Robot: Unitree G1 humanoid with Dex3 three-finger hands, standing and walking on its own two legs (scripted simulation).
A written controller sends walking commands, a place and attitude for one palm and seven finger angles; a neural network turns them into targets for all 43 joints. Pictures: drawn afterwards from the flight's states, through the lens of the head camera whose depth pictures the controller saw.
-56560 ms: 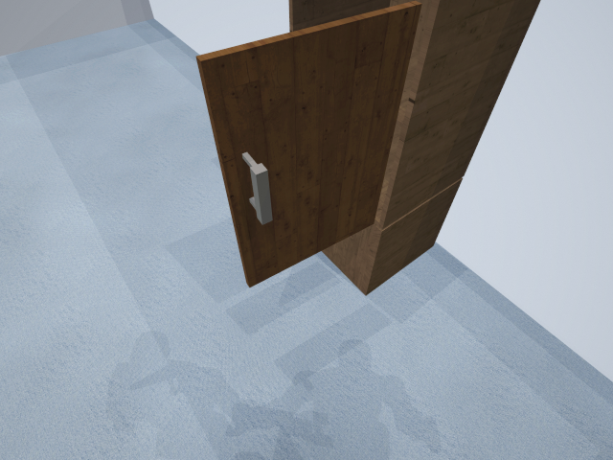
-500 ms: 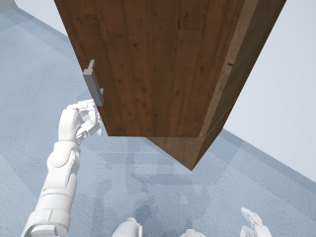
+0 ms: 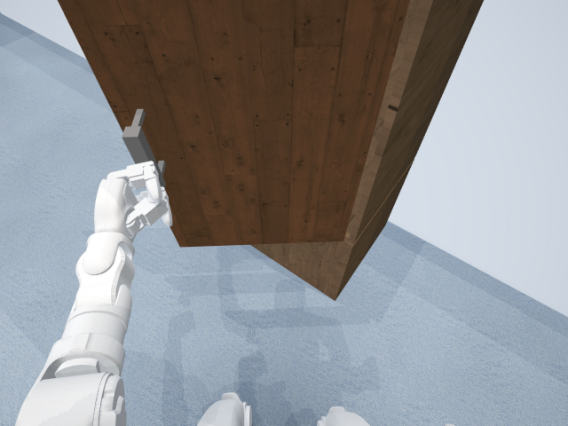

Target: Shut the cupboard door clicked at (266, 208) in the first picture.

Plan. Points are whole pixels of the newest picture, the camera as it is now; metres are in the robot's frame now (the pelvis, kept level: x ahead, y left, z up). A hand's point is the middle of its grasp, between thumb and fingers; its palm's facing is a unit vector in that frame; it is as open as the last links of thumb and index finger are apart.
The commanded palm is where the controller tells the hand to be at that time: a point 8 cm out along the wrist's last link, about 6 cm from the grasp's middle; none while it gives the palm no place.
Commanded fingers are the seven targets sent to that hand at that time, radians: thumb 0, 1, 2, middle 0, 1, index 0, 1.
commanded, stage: bring the fist close to the handle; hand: left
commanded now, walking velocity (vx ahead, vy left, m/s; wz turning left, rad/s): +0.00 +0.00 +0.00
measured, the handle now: (148, 153) +0.52 +0.22 +0.07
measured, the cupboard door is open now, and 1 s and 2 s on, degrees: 38 27 20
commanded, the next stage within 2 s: push the door shut along its arc in 0.10 s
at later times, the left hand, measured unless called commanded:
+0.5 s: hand (164, 180) +0.45 +0.18 +0.08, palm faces -0.03 -1.00 -0.02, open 3.1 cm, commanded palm +0.44 +0.22 +0.07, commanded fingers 0.00 0.90 0.90 -1.30 -1.50 -1.30 -1.50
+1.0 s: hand (181, 152) +0.51 +0.17 +0.07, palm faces -0.15 -0.99 -0.01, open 3.1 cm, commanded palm +0.51 +0.20 +0.07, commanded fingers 0.00 0.90 0.90 -1.30 -1.50 -1.30 -1.50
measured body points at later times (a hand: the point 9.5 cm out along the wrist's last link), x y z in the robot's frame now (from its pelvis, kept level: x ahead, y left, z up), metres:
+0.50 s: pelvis +0.00 +0.00 -0.01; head +0.08 +0.01 +0.43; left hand +0.44 +0.23 +0.08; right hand +0.08 -0.26 -0.13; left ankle +0.05 +0.11 -0.68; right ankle +0.00 -0.10 -0.68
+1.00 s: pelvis -0.01 +0.01 -0.03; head +0.12 +0.03 +0.41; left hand +0.51 +0.22 +0.08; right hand +0.00 -0.26 -0.14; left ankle +0.05 +0.11 -0.68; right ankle +0.00 -0.10 -0.68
